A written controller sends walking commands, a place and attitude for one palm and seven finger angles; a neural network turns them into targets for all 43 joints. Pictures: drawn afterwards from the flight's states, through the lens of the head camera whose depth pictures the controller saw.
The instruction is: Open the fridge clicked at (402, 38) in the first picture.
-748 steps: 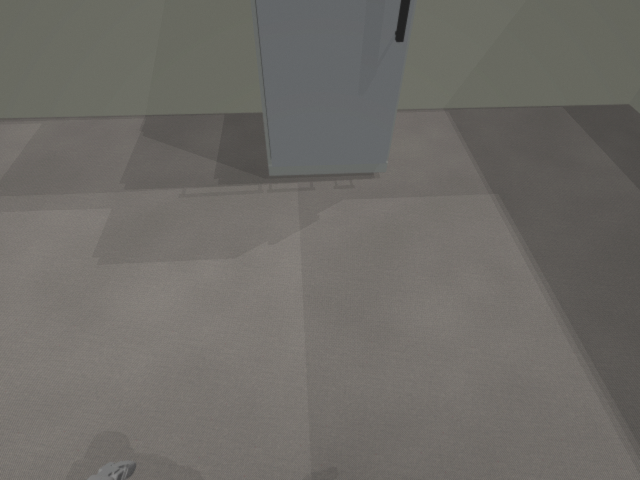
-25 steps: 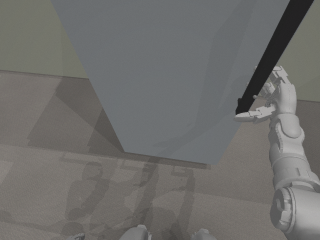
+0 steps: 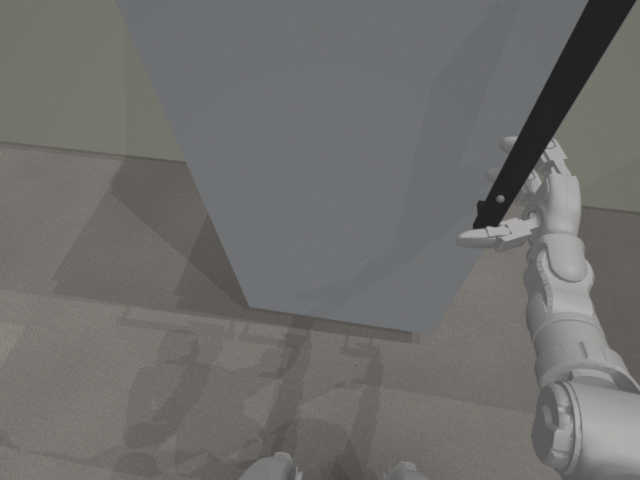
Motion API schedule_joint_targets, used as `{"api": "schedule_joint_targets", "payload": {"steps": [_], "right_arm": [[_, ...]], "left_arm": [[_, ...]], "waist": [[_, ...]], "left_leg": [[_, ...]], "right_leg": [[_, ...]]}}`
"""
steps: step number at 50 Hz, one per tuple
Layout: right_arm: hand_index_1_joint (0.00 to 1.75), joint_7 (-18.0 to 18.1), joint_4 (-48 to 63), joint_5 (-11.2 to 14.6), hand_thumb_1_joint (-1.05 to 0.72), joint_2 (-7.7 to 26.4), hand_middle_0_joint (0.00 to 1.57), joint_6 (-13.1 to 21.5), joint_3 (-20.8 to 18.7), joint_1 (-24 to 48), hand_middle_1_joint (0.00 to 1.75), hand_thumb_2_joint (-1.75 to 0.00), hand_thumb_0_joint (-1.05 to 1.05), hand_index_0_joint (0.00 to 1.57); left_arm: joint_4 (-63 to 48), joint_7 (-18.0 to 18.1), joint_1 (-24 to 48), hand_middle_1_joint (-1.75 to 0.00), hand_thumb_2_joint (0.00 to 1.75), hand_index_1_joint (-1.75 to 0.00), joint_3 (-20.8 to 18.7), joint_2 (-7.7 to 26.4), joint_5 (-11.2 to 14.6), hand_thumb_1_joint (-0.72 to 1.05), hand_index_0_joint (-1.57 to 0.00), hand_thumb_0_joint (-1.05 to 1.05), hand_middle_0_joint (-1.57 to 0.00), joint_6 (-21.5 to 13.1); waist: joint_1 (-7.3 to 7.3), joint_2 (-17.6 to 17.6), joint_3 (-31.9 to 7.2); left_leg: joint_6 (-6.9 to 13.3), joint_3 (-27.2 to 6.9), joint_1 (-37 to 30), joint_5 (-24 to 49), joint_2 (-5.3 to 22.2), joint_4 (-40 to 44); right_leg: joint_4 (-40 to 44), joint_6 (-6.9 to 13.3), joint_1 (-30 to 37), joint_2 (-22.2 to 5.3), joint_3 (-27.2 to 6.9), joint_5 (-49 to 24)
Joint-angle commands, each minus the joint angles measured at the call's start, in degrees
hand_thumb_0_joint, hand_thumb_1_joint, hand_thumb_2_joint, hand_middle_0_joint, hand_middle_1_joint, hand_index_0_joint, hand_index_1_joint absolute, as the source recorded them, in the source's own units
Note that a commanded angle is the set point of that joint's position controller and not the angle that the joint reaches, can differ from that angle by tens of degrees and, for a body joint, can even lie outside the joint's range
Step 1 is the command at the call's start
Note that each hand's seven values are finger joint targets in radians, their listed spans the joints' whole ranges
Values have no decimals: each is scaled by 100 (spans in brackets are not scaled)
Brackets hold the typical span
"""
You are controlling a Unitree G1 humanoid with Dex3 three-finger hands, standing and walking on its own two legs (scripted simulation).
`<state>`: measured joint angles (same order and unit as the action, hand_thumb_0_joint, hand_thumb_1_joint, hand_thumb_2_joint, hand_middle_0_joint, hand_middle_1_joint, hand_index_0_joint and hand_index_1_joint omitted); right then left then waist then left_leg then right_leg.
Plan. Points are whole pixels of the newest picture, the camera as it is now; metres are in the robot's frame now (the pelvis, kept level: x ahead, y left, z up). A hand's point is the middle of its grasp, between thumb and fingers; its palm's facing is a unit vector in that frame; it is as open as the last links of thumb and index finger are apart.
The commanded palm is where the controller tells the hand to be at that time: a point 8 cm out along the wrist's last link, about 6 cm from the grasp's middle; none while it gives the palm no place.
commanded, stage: slide the fingers in behind the handle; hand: right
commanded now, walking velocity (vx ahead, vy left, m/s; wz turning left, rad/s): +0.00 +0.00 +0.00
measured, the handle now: (545, 99) +0.53 -0.17 +0.19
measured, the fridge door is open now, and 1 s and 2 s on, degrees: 0 0 0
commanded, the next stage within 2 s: grip the handle and tug to test in 0.56 s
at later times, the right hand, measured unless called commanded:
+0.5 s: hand (495, 198) +0.47 -0.15 +0.08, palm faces +0.04 +1.00 -0.01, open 14.2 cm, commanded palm +0.44 -0.18 +0.09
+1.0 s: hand (497, 197) +0.47 -0.15 +0.08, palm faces +0.03 +1.00 +0.00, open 11.3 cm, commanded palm +0.44 -0.19 +0.09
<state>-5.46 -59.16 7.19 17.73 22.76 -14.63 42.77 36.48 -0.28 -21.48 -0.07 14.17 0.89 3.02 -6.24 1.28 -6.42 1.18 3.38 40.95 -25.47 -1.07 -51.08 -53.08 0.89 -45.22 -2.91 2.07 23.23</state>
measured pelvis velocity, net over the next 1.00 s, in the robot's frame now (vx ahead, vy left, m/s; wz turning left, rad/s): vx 0.00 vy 0.00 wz -0.01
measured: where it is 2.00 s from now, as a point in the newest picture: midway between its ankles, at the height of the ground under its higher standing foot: outside the picture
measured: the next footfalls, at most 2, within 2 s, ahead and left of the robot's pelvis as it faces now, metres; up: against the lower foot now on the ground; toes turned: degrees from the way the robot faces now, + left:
none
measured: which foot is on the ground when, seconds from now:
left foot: down 0.00-1.00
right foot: down 0.00-1.00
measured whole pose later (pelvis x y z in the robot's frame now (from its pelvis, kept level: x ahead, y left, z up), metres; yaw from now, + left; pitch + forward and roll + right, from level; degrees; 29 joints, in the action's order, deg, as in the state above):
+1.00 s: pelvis +0.00 +0.00 +0.00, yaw +0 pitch +16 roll +2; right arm -5.7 -59.5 7.3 17.0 23.1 -13.6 43.7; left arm 36.8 -0.3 -20.5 -0.1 14.2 0.8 3.0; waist -5.7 1.3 -6.6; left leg 1.2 3.7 41.3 -25.9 -0.9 -51.2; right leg -53.3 0.8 -45.8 -2.5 1.6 23.5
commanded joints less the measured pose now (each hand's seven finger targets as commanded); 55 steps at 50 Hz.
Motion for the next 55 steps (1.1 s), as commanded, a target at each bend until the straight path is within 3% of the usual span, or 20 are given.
{"api": "schedule_joint_targets", "payload": {"steps": [1,4,7,8,11,14,18,20,22,23,26,32,33,38,41,45,47,50,53,55], "right_arm": [[120,-96,1196,-19,50,631,30,505,266,2708,120,-30,0,30],[120,-47,1145,-25,50,572,30,516,312,2916,120,-30,0,30],[120,17,1175,-26,50,751,30,523,122,2860,120,-30,0,30],[120,5,1222,-46,50,611,30,526,251,2801,120,-30,0,30],[120,-14,1166,-35,50,595,30,490,286,2868,120,-30,0,30],[120,-36,1239,-27,50,728,30,510,166,2619,120,-30,0,30],[120,-59,1485,22,50,545,30,540,263,2503,120,-30,0,30],[120,-62,1400,31,50,443,30,499,380,2575,120,-30,0,30],[120,-22,1447,19,50,682,30,529,165,2615,120,-30,0,30],[120,-39,1455,2,50,653,30,536,199,2527,120,-30,0,30],[120,-50,1382,14,50,470,30,485,353,2635,120,-30,0,30],[120,-61,1365,27,50,503,30,477,280,2524,120,-30,0,30],[120,-54,1379,29,50,669,30,478,150,2561,120,-30,0,30],[123,-87,1254,40,27,795,32,435,40,2484,123,-40,0,32],[125,-110,1313,27,13,587,34,428,246,2613,125,-46,0,34],[128,-76,1158,26,-6,733,36,421,135,2801,128,-54,0,36],[129,-69,1220,10,-15,860,37,457,24,2680,129,-58,0,37],[131,-92,1346,55,-29,732,38,486,77,2571,131,-64,0,38],[133,-95,1346,60,-43,848,40,479,-38,2412,133,-70,0,40],[135,-105,1428,55,-53,847,41,474,-20,2364,135,-74,0,41]], "left_arm": [[-384,39,-503,-30,90,-30,-301,900,-12,90,-20,0,-20,-158],[-321,44,-524,-30,90,-30,-326,909,-23,90,-20,0,-20,-182],[-311,39,-597,-30,90,-30,-333,940,-47,90,-20,0,-20,-187],[-338,29,-557,-30,90,-30,-328,904,-30,90,-20,0,-20,-188],[-315,22,-543,-30,90,-30,-315,897,-28,90,-20,0,-20,-173],[-348,22,-546,-30,90,-30,-318,904,-26,90,-20,0,-20,-163],[-379,6,-505,-30,90,-30,-331,876,-16,90,-20,0,-20,-169],[-380,-1,-474,-30,90,-30,-313,869,-8,90,-20,0,-20,-161],[-360,15,-532,-30,90,-30,-336,906,-34,90,-20,0,-20,-162],[-371,16,-513,-30,90,-30,-341,894,-13,90,-20,0,-20,-161],[-353,14,-491,-30,90,-30,-322,871,-17,90,-20,0,-20,-150],[-352,17,-524,-30,90,-30,-339,888,-32,90,-20,0,-20,-154],[-326,21,-518,-30,90,-30,-333,891,-25,90,-20,0,-20,-143],[-360,45,-485,-30,90,-30,-313,896,-8,90,-20,0,-20,-121],[-383,44,-460,-30,90,-30,-301,869,-9,90,-20,0,-20,-122],[-354,57,-487,-30,90,-30,-301,905,-17,90,-20,0,-20,-125],[-378,62,-505,-30,90,-30,-310,919,-35,90,-20,0,-20,-130],[-405,38,-488,-30,90,-30,-306,894,-27,90,-20,0,-20,-137],[-403,38,-505,-30,90,-30,-313,901,-24,90,-20,0,-20,-131],[-428,33,-489,-30,90,-30,-313,895,-15,90,-20,0,-20,-121]], "waist": [[-187,234,-2050],[-260,193,-2117],[-187,83,-2322],[-172,208,-2403],[-222,104,-2220],[-115,137,-2337],[-96,263,-2442],[-162,239,-2146],[-135,109,-2252],[-119,142,-2360],[-179,173,-2161],[-142,89,-2326],[-113,105,-2370],[-92,27,-2234],[-140,196,-2161],[-199,86,-2076],[-128,194,-2260],[-76,201,-2435],[-47,71,-2418],[-31,221,-2350]], "left_leg": [[-13,-136,-217,1829,-186,632],[-30,-158,-111,1799,-180,630],[-19,-150,-312,1914,-179,585],[-24,-166,-322,2043,-171,578],[-40,-165,-324,2005,-177,621],[-25,-173,-486,2209,-175,588],[-19,-161,-473,2371,-182,574],[-28,-151,-377,2260,-187,623],[-21,-152,-475,2285,-191,587],[-30,-169,-491,2340,-176,585],[-32,-146,-395,2322,-181,605],[-25,-153,-462,2422,-180,579],[-32,-161,-529,2502,-166,559],[-36,-171,-569,2389,-169,594],[-24,-147,-429,2269,-170,601],[-46,-173,-354,2043,-161,642],[-17,-174,-462,2135,-164,591],[-16,-140,-506,2263,-173,556],[-29,-163,-631,2393,-181,550],[-19,-156,-585,2353,-184,576]], "right_leg": [[489,45,1964,206,-387,-1531],[434,63,1993,203,-395,-1489],[434,71,1981,220,-401,-1616],[429,64,2041,226,-379,-1738],[426,77,1928,234,-363,-1610],[432,71,1949,238,-351,-1784],[417,62,2138,230,-339,-2012],[441,64,2016,233,-332,-1843],[426,81,2001,235,-354,-1888],[430,70,2063,232,-338,-1936],[438,68,2039,230,-341,-1916],[395,81,2083,239,-350,-2046],[400,72,2050,235,-343,-2093],[446,75,1904,242,-327,-1904],[455,60,1986,240,-341,-1871],[453,75,1843,243,-353,-1628],[443,74,1903,246,-352,-1762],[437,49,2043,233,-361,-1963],[428,62,1922,235,-324,-1994],[458,51,1983,228,-318,-1990]]}}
